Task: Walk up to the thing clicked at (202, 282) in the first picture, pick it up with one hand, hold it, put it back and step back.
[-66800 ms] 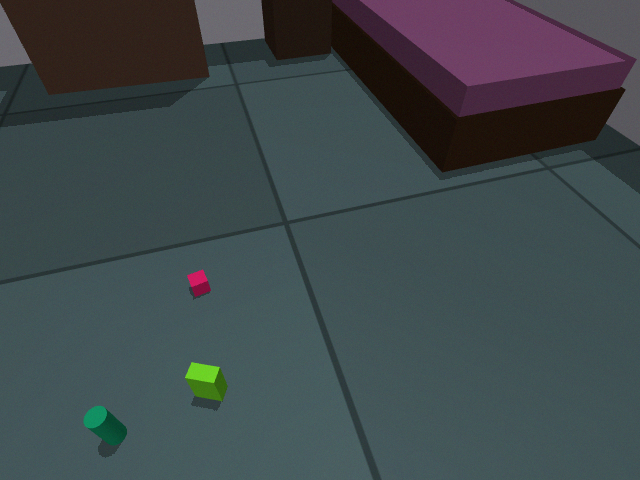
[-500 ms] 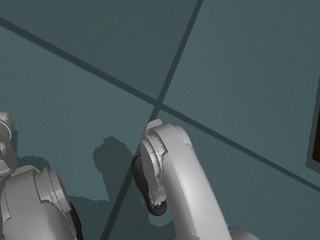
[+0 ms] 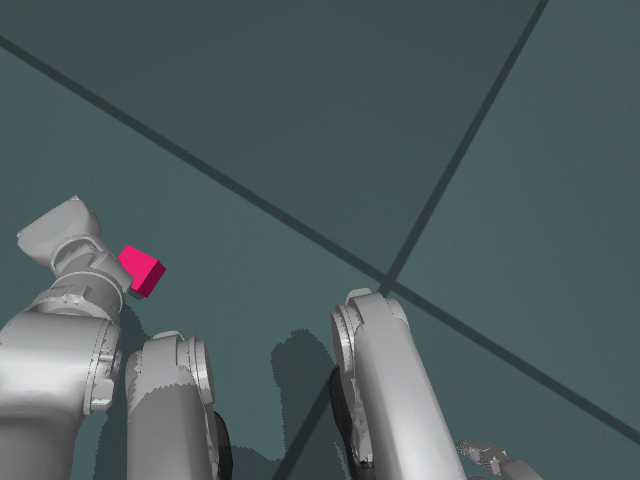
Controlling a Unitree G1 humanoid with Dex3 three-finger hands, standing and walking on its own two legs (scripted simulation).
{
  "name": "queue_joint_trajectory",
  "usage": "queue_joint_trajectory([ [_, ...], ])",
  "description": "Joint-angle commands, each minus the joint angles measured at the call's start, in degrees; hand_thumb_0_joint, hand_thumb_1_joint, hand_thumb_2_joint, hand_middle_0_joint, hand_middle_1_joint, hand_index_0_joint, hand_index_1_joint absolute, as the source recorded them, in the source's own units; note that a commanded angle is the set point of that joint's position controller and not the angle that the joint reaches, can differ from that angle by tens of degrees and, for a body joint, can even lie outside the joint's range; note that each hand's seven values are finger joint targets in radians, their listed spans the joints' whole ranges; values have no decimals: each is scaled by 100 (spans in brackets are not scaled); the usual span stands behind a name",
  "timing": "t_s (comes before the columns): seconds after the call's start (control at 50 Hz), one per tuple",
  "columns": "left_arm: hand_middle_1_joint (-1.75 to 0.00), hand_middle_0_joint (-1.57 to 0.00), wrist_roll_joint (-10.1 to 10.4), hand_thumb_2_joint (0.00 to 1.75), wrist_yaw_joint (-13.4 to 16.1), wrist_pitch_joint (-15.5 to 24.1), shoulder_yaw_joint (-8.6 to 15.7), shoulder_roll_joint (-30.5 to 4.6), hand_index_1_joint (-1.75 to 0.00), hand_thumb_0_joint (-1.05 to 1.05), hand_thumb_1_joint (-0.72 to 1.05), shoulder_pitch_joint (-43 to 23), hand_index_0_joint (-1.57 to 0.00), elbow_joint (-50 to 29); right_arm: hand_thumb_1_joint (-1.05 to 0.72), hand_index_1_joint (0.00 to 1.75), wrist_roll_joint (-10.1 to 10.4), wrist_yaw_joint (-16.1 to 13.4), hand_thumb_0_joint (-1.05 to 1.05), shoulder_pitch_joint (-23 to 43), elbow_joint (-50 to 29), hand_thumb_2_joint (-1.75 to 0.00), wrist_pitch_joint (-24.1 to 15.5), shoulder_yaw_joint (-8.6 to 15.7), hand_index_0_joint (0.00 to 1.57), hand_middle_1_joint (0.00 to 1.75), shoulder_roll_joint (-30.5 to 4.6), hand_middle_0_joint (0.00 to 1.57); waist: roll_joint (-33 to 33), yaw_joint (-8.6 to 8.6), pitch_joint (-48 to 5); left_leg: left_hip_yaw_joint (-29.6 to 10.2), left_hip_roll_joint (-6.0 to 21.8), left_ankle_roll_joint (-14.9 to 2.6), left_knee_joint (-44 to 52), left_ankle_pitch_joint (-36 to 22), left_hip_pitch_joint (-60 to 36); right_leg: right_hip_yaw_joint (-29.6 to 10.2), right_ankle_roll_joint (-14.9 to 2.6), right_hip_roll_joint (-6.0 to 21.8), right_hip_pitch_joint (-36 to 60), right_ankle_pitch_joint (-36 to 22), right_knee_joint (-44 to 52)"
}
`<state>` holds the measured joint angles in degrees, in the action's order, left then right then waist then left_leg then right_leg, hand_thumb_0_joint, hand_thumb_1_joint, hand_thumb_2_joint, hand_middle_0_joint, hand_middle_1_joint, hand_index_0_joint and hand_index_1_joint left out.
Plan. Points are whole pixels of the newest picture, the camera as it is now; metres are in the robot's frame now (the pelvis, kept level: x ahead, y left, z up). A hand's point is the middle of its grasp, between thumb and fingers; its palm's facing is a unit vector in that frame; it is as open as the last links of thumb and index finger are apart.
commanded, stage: withdraw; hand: left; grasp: from above
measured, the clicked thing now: (137, 271) +0.48 +0.23 -0.33
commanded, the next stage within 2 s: home in 0.14 s
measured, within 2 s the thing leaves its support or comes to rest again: neither
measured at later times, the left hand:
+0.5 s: hand (102, 294) +0.42 +0.25 -0.22, palm faces -0.45 -0.14 -0.88, open 10.8 cm
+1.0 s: hand (37, 371) +0.30 +0.22 +0.01, palm faces -0.34 -0.67 -0.65, open 7.7 cm
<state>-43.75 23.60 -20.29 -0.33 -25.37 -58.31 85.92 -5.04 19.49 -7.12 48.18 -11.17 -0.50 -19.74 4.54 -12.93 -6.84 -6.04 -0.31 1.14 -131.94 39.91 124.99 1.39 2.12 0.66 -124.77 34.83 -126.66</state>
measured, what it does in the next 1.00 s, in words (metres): rises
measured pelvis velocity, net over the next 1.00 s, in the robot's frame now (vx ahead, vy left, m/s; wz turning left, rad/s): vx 0.02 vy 0.00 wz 0.04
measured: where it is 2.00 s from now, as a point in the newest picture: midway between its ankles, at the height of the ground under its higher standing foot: (291, 474)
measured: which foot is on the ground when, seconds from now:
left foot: down 0.00-1.00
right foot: down 0.00-1.00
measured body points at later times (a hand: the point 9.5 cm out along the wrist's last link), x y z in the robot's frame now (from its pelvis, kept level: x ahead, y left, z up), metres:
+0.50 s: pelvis +0.01 +0.01 -0.03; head +0.26 +0.06 +0.34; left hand +0.44 +0.25 -0.17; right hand +0.05 -0.27 -0.14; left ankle +0.08 +0.13 -0.33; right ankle +0.12 -0.13 -0.33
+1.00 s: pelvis +0.02 +0.00 +0.12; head +0.18 +0.04 +0.54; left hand +0.31 +0.25 +0.05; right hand +0.24 -0.24 +0.02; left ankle +0.08 +0.13 -0.33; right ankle +0.12 -0.13 -0.33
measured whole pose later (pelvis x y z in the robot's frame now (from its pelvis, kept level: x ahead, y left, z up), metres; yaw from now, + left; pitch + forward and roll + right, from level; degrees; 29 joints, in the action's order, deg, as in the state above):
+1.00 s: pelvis +0.02 +0.00 +0.12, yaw +3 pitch +32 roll -4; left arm -28.8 2.7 -0.5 -3.1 -22.3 -5.4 21.0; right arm 1.1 2.6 -3.2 32.0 -2.1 2.9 -15.5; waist 1.2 -1.8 -12.3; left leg -4.3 -0.4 0.5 -110.1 39.2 102.9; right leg 1.3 2.0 2.0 -102.3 35.6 -106.2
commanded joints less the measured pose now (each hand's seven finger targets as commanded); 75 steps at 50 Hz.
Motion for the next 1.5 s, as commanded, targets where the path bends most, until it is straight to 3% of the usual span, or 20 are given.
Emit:
queue_joint_trajectory([
  [0.0, -74, -34, -828, 74, -293, 815, -385, -790, -73, 0, -21, -2177, -35, -657, -90, 30, -70, -377, 0, -1049, -105, -89, -53, 279, 20, 30, -1067, 20, 227, -413, -2753, 536, -246, -243, 1376, 123, -1317, 297, -403, -280, 2006, 532, 1571],
  [0.04, -73, -35, -1151, 74, -256, 1127, -355, -1026, -73, 0, -21, -2205, -36, -727, -90, 30, -71, -542, 0, -1013, -187, -90, 4, 263, 20, 30, -1012, 20, 527, -278, -2987, 551, -259, -201, 1455, 185, -1613, 296, -415, -221, 1973, 553, 1507],
  [0.1, -69, -39, -1623, 71, -177, 1543, -268, -1268, -68, 0, -17, -1598, -40, -287, -90, 30, -93, -738, 0, -1040, -243, -90, 76, 210, 20, 30, -984, 20, 272, -223, -2704, 593, -275, -229, 1406, 154, -1425, 328, -417, -209, 1996, 576, 1433],
  [0.22, -65, -42, -2005, 67, 57, 2307, -38, -1792, -64, 0, -13, -1038, -43, -120, -91, 30, -141, -958, 0, -1060, -383, -90, 107, 135, 20, 30, -995, 20, -164, -123, -2880, 661, -254, -374, 1063, -208, -962, 280, -337, -160, 2246, 286, 1295],
  [0.26, -71, -27, -2116, 83, 85, 2559, 22, -1835, -73, 0, 3, -874, -27, -180, -89, 30, -178, -995, 0, -1115, -452, -89, 115, 123, 20, 30, -1036, 20, -125, -84, -2891, 677, -257, -369, 989, -360, -1009, 390, -322, -110, 2129, 73, 1171],
  [0.34, -73, -28, -2119, 110, 154, 3084, 354, -2194, -75, 0, 8, -839, -25, -1486, -89, 30, -226, -1061, 0, -1216, -523, -89, 212, 299, 20, 30, -1084, 20, 676, 91, -3719, 634, -230, -242, 964, -944, -1913, 499, -390, -62, 2163, -510, 868],
  [0.38, -66, -26, -1999, 103, 177, 3238, 560, -2242, -68, 0, 12, -324, -24, -2538, -89, 30, -223, -1108, 0, -1212, -621, -89, 283, 530, 20, 30, -1110, 20, 1224, 321, -4360, 669, -228, -156, 1020, -1345, -2542, 481, -455, -29, 2199, -825, 770],
  [0.48, -51, -23, -1874, 92, -44, 3292, 660, -2164, -52, 0, 30, 643, -21, -4135, -89, 30, -149, -1160, 0, -1370, -841, -90, 553, 1022, 20, 30, -1140, 20, 1689, 512, -4973, 499, -132, -35, 1394, -1959, -3688, 557, -555, 7, 1999, -1271, 778],
  [0.52, -49, -23, -1742, 92, -202, 3189, 468, -1889, -50, 0, 36, 730, -21, -4462, -89, 30, -88, -1215, 0, -1361, -911, -90, 684, 1106, 20, 30, -1066, 20, 1567, 512, -5010, 477, -114, -79, 1574, -1797, -3710, 505, -517, 1, 2024, -1230, 949],
  [0.56, -46, -22, -1473, 90, -394, 3040, 356, -1596, -47, 0, 40, 1176, -21, -4456, -89, 30, -2, -1270, 0, -1399, -977, -90, 754, 1147, 20, 30, -1065, 20, 1143, 495, -4582, 337, -120, -127, 1811, -1453, -3581, 522, -469, 25, 1953, -1024, 1135],
  [0.64, -51, -24, -712, 100, -950, 2745, 54, -1270, -52, 0, 51, 2129, -23, -5662, -89, 30, 240, -1408, 0, -1158, -1295, -90, 859, 1140, 20, 30, -1035, 20, 850, 714, -4639, 111, -103, -156, 2488, -1180, -3927, 516, -405, -3, 2308, -888, 1600],
  [0.68, -51, -24, -320, 101, -1244, 2586, -135, -992, -52, 0, 54, 2695, -23, -5879, -89, 30, 345, -1472, 0, -929, -1408, -90, 884, 1065, 20, 30, -947, 20, 570, 757, -4275, 149, -106, -207, 2677, -1146, -3773, 474, -380, -43, 2597, -954, 1896],
  [0.7, -51, -24, -116, 102, -1394, 2502, -230, -771, -52, 0, 56, 2917, -23, -5580, -89, 30, 390, -1491, 0, -836, -1405, -90, 889, 1010, 20, 30, -941, 20, 260, 645, -3789, 62, -102, -235, 2784, -1008, -3575, 491, -357, -49, 2523, -892, 1962],
  [0.76, -48, -24, 398, 101, -1717, 2349, -26, -908, -49, 0, 62, 3381, -23, -6152, -89, 30, 472, -1579, 0, -612, -1552, -90, 913, 896, 20, 30, -837, 20, 85, 897, -3460, 148, -79, -278, 3012, -1072, -3670, 384, -363, -50, 2968, -932, 2315],
  [0.82, -42, -23, 937, 101, -1901, 2205, 17, -691, -43, 0, 77, 3909, -22, -6561, -90, 30, 534, -1623, 0, -277, -1817, -90, 863, 809, 20, 30, -667, 20, -241, 905, -3147, 267, -91, -341, 3295, -736, -3520, 292, -343, -67, 3505, -677, 2775],
  [0.86, -38, -22, 1265, 100, -1940, 2207, 132, -691, -38, 0, 91, 3897, -22, -7103, -90, 30, 574, -1679, 0, -96, -1959, -90, 794, 754, 20, 30, -577, 20, -204, 973, -3115, 316, -78, -369, 3538, -405, -3621, 227, -337, -75, 3760, -426, 3063],
  [0.96, -31, -20, 1818, 91, -1886, 2117, 360, -677, -31, 0, 90, 4675, -20, -8218, -90, 30, 658, -1848, 0, 153, -2322, -90, 657, 699, 20, 30, -457, 20, 319, 1116, -3416, 350, -54, -309, 4231, -325, -4435, 123, -346, -43, 4348, -345, 3554],
  [1.08, -30, -20, 2624, 90, -1849, 1519, 333, -220, -30, 0, 90, 5847, -20, -8876, -90, 30, 747, -2120, 0, 152, -2523, -90, 542, 624, 20, 30, -303, 20, 33, 952, -3230, 271, -52, -294, 5040, -291, -5359, 94, -301, -56, 5260, -304, 4508],
  [1.2, -30, -20, 3571, 90, -1899, 865, 257, 106, -30, 0, 90, 6753, -20, -9272, -90, 30, 791, -2332, 0, -8, -2566, -90, 374, 464, 20, 30, -157, 20, -178, 885, -2501, 234, -30, -276, 5831, -439, -6050, 29, -275, -91, 6166, -372, 5452],
  [1.48, -30, -20, 4658, 90, -1852, -255, 574, 657, -30, 0, 90, 8311, -20, -10193, -90, 30, 748, -2908, 0, -701, -2744, -90, -74, 161, 20, 30, 71, 20, -41, 1047, -1381, 238, 13, -155, 7769, -2031, -8308, 128, -248, -131, 8455, -1653, 7470],
])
